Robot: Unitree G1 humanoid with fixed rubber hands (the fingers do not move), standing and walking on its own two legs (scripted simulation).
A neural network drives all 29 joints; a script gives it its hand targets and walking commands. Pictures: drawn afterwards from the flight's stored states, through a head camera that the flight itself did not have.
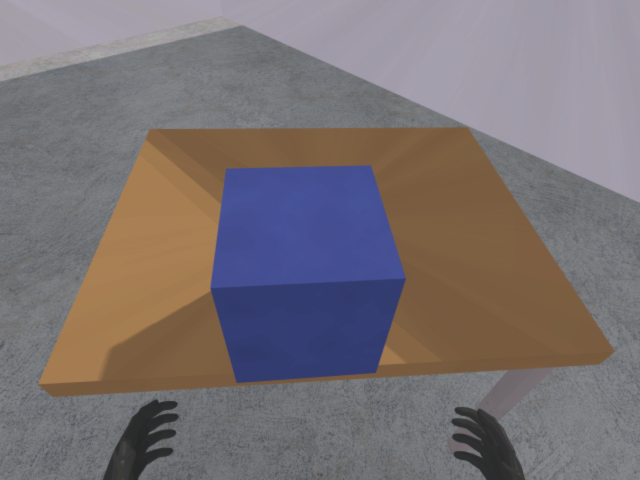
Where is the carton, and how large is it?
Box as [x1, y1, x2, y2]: [210, 165, 405, 382]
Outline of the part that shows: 370,165 226,169 210,288 237,382 375,372 405,277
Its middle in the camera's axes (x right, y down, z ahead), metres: -0.03 +0.05 +0.57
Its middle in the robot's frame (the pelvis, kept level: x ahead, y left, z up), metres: +0.40 +0.06 +0.02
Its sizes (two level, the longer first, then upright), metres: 0.213 0.212 0.236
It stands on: a table, 0.69 m high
